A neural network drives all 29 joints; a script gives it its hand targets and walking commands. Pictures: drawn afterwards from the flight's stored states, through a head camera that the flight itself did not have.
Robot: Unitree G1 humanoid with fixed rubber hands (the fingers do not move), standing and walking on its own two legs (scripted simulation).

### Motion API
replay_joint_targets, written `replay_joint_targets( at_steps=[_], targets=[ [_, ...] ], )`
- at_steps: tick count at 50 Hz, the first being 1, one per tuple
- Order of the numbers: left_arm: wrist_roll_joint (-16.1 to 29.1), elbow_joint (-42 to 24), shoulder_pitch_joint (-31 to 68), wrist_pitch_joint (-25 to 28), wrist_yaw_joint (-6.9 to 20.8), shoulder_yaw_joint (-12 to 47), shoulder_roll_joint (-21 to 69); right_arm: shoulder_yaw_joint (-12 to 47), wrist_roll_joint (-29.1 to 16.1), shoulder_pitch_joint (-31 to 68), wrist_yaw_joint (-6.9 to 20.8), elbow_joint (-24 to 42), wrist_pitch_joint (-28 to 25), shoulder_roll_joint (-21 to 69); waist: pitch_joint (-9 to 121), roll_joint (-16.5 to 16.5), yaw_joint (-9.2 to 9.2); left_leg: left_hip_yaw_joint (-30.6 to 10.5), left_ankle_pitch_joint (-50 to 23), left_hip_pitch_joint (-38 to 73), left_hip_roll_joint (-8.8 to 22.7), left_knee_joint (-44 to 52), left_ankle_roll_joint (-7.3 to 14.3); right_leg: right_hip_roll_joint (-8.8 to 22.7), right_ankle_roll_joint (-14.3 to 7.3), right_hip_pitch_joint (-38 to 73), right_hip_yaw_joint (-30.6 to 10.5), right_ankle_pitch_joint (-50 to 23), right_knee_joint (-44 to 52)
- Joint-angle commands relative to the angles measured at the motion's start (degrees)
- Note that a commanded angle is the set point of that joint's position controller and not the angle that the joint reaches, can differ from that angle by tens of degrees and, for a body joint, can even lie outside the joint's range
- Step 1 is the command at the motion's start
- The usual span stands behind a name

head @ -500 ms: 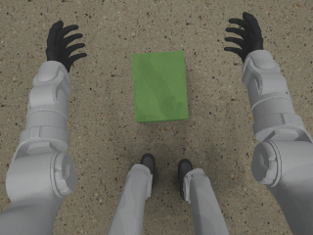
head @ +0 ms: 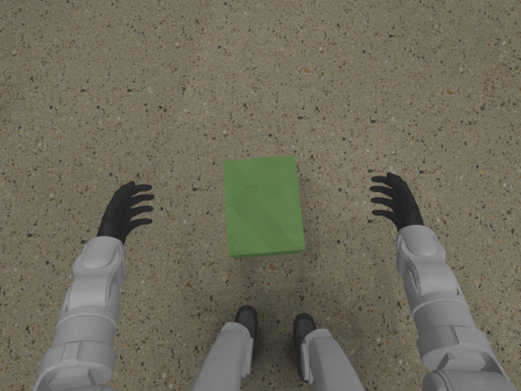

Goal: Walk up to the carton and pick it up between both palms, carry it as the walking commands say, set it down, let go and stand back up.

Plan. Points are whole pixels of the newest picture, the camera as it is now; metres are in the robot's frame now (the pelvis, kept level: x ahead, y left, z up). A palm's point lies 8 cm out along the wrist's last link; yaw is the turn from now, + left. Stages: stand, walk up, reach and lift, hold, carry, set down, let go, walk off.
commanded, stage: let go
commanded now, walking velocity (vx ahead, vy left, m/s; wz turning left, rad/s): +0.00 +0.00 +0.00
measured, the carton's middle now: (262, 209) +0.48 +0.04 -0.63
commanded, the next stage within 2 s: stand in 0.90 s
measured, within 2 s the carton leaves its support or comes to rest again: neither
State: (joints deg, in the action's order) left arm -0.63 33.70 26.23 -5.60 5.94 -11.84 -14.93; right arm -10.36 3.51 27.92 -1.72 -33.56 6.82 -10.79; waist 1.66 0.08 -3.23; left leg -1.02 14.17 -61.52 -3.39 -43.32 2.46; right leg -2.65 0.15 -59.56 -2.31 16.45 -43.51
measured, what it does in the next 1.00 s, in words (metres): stands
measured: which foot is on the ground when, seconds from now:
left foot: down 0.00-1.00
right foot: down 0.00-1.00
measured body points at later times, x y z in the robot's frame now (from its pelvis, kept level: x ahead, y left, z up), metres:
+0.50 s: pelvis +0.05 -0.02 +0.05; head +0.09 -0.02 +0.50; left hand +0.21 +0.21 -0.03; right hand +0.23 -0.25 -0.03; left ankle +0.03 +0.09 -0.69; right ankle +0.01 -0.12 -0.69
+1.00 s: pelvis +0.04 -0.02 +0.05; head +0.04 -0.01 +0.50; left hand +0.20 +0.24 -0.04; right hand +0.20 -0.27 -0.04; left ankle +0.03 +0.09 -0.69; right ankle +0.01 -0.12 -0.69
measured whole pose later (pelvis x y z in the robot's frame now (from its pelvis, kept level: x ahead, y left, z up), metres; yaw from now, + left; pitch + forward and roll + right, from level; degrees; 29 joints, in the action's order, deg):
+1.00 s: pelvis +0.04 -0.02 +0.05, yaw +1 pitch -2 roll +0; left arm -2.1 29.9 -12.1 -5.9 0.2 -2.3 -15.2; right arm -1.3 2.3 -12.1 0.1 -33.4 3.5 -14.3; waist -2.3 1.0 -0.3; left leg -2.2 15.9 -10.3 -2.5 -28.6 1.2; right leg -2.8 -1.8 -8.0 -1.6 17.7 -28.1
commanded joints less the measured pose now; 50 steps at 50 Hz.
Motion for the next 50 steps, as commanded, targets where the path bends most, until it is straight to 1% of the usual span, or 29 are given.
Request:
replay_joint_targets(
  at_steps=[1,6,12,16,21,23,26,30,39,43,45,46,47,48,49,50],
  targets=[
    [1.0,-5.0,-1.6,2.6,0.2,0.9,-4.3,0.6,-0.6,-0.9,0.7,4.4,-2.7,-4.4,39.0,-0.7,0.13,-4.4,-31.2,42.6,3.8,2.1,-3.5,0.5,0.9,14.7,0.3,-12.9,4.9],
    [1.3,-4.9,-12.6,4.7,-0.4,2.9,-2.4,1.5,-0.8,-12.0,1.4,3.7,-5.2,-4.2,29.1,-0.7,0.68,-3.7,-24.2,43.5,3.8,6.9,-3.8,0.9,0.5,23.1,-0.3,-10.9,8.9],
    [1.1,-9.8,-25.2,5.8,-1.7,5.1,-1.7,3.4,-2.0,-22.7,2.2,7.3,-6.4,-4.1,18.3,-0.2,1.11,-2.1,-16.5,46.8,3.1,12.4,-3.5,1.2,0.4,36.3,-0.8,-10.6,14.3],
    [0.4,-13.0,-31.9,5.9,-2.2,5.9,-1.7,4.7,-2.7,-29.1,2.7,9.6,-6.8,-4.5,12.7,0.3,1.27,-1.8,-15.9,50.3,2.4,15.6,-3.2,1.4,0.3,42.8,-1.0,-13.1,17.4],
    [0.7,-15.0,-37.0,4.9,-2.0,7.1,-2.1,5.8,-3.3,-36.0,3.5,12.8,-6.4,-5.2,5.5,1.0,2.18,-1.5,-15.3,54.7,2.0,18.8,-2.8,2.3,0.4,49.1,-1.5,-16.8,20.5],
    [0.9,-15.2,-38.0,4.0,-1.8,7.6,-2.3,6.4,-3.6,-38.2,3.9,13.5,-5.6,-5.2,2.9,1.6,2.67,-1.2,-14.5,56.0,1.7,19.6,-2.6,2.8,0.6,50.7,-1.8,-17.8,21.6],
    [1.2,-15.4,-37.8,2.5,-1.4,8.0,-2.6,6.9,-3.9,-38.8,4.4,14.1,-4.1,-5.5,-1.0,1.9,3.00,-0.7,-12.2,57.8,1.4,20.3,-2.7,3.2,0.8,51.0,-1.7,-16.1,23.0],
    [0.5,-15.2,-37.4,0.6,-1.3,7.6,-2.7,7.0,-3.8,-38.5,5.0,14.7,-2.2,-5.9,-4.2,1.1,2.64,-0.4,-10.7,59.5,1.3,20.7,-2.7,3.2,0.8,51.1,-1.4,-13.6,23.6],
    [-0.7,-14.6,-37.5,-1.9,-1.6,7.7,-3.0,6.7,-3.1,-38.9,5.3,14.7,0.0,-6.2,-5.6,0.4,3.18,-0.8,-11.6,60.3,1.6,20.7,-2.3,2.6,0.7,52.9,-0.5,-13.3,22.9],
    [-0.3,-15.6,-36.9,-5.0,-3.2,7.3,-2.0,7.0,-3.9,-39.3,4.2,14.3,-1.2,-6.8,-4.4,0.6,2.86,-1.1,-10.7,58.2,1.5,19.5,-2.6,2.7,0.6,52.4,-0.1,-12.9,21.9],
    [0.1,-16.0,-36.7,-6.2,-4.0,7.7,-1.7,7.3,-4.3,-39.4,3.7,14.5,-1.5,-6.8,-3.6,1.2,3.03,-1.2,-10.0,56.6,1.5,18.7,-2.7,2.7,0.6,52.4,0.0,-13.2,21.1],
    [-0.9,-9.4,-35.2,-1.9,-6.2,6.1,-10.8,6.0,-1.4,-37.3,1.8,5.6,-3.0,-11.9,-2.9,6.3,1.82,-2.5,-4.9,51.0,4.5,17.9,-3.9,4.4,1.3,47.4,-2.3,-3.4,21.9],
    [-1.6,-8.6,-35.2,0.3,-6.8,6.1,-10.8,5.5,-0.9,-38.7,1.0,4.8,-3.9,-12.8,-3.0,5.0,3.18,-3.1,-1.2,51.6,4.6,18.1,-3.5,5.1,0.6,46.0,-4.0,1.9,22.9],
    [-1.8,-8.1,-34.5,1.7,-6.8,6.5,-10.0,5.6,-0.5,-38.6,0.8,3.5,-4.6,-13.3,-3.6,2.8,3.81,-3.8,2.1,50.7,4.8,18.9,-3.1,5.4,0.0,44.5,-5.0,5.3,23.3],
    [-2.0,-7.4,-34.3,2.6,-6.7,6.7,-9.6,5.8,-0.3,-38.2,0.8,2.4,-5.3,-13.4,-3.7,1.2,3.87,-4.8,4.1,49.5,5.3,19.8,-2.7,5.4,-0.3,44.6,-5.2,6.0,23.0],
    [-1.9,-6.5,-34.5,3.3,-6.5,6.8,-9.1,5.9,-0.5,-37.2,0.8,1.4,-5.8,-13.3,-3.5,0.0,3.57,-5.5,4.7,48.3,5.8,20.4,-2.3,5.2,-0.4,45.5,-5.2,4.6,22.2]
  ],
)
